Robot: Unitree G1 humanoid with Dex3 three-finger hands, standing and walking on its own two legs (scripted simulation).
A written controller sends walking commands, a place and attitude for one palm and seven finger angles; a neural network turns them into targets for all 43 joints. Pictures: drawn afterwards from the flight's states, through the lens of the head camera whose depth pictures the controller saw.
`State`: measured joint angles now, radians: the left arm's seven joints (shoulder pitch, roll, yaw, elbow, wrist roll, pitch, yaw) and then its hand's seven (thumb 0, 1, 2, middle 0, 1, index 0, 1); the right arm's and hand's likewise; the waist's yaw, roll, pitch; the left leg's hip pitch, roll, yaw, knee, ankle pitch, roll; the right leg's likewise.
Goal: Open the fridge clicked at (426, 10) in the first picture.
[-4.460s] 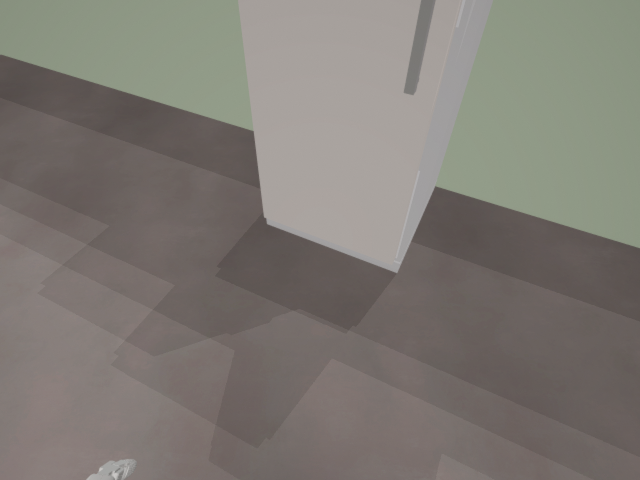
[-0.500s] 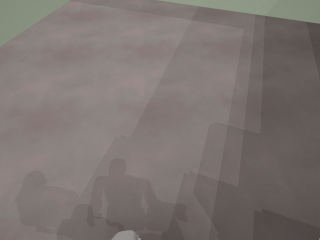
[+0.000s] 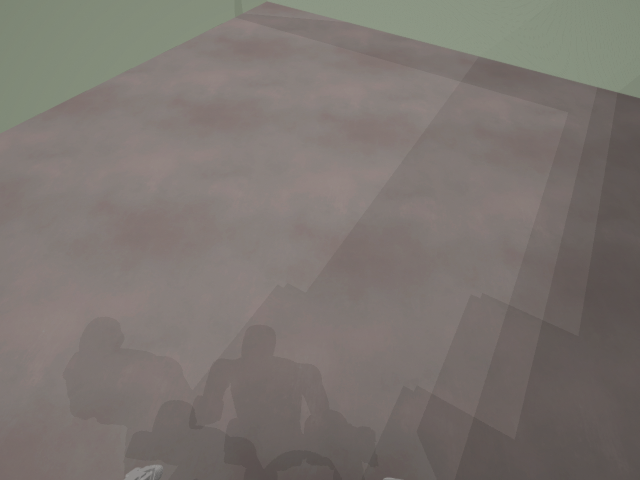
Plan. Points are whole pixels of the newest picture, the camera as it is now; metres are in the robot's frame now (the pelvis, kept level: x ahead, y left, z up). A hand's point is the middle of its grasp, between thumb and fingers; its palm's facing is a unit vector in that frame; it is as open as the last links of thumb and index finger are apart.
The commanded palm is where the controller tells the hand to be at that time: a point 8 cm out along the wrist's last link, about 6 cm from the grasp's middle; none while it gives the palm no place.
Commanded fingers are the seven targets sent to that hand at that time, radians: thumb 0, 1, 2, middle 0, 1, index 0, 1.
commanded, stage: walk to a spot facing it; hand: right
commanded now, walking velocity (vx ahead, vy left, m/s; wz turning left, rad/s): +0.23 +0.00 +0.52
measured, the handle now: out of the picture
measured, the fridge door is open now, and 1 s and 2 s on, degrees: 0 0 0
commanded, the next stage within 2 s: turn to face it in 0.42 s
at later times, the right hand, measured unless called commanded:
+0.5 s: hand (462, 434) +0.23 -0.22 -0.17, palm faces -0.26 +0.95 -0.18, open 7.4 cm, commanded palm none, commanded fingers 0.00 -0.90 -0.90 0.20 0.30 0.20 0.30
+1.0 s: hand (415, 396) +0.28 -0.15 -0.17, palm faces -0.16 +0.97 -0.16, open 7.3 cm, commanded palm none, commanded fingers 0.00 -0.90 -0.90 0.20 0.30 0.20 0.30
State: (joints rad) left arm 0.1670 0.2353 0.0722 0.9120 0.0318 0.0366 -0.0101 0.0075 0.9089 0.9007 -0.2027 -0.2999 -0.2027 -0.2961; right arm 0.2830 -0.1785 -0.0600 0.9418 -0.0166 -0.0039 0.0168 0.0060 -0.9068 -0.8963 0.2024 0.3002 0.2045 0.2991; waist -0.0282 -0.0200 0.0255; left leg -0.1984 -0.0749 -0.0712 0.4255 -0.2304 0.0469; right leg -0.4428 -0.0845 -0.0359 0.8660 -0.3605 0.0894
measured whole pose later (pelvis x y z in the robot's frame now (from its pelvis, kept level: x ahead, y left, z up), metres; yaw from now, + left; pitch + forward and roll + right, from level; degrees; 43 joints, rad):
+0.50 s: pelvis +0.09 -0.05 +0.00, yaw +18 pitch -1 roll +2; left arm 0.36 0.14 0.03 1.01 0.03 -0.01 0.03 0.01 0.91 0.90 -0.21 -0.30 -0.21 -0.30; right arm 0.18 -0.24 -0.11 0.95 -0.02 0.07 0.03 0.01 -0.92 -0.90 0.19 0.30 0.19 0.30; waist 0.01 0.03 0.09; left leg -0.56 0.06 0.07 1.02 -0.26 -0.07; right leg -0.06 -0.10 -0.32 0.45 -0.36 -0.02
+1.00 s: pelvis +0.13 -0.01 -0.01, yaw +10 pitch -1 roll +1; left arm 0.24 0.17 0.07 0.99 0.02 0.06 -0.01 0.00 0.91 0.90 -0.20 -0.30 -0.20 -0.30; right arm 0.11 -0.14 -0.05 0.95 -0.02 0.01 -0.03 -0.01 -0.91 -0.90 0.20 0.30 0.21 0.30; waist 0.04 0.00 0.06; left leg -0.25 0.11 0.30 0.57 -0.28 0.02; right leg -0.43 -0.11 -0.11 0.92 -0.43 0.06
